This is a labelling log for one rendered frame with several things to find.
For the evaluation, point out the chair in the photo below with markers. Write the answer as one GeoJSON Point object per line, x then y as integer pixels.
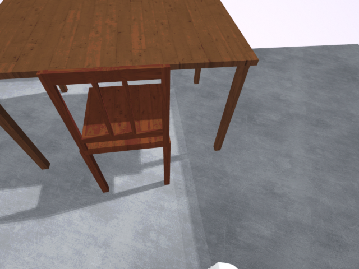
{"type": "Point", "coordinates": [117, 118]}

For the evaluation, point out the table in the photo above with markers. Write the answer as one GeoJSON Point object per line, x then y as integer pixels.
{"type": "Point", "coordinates": [65, 34]}

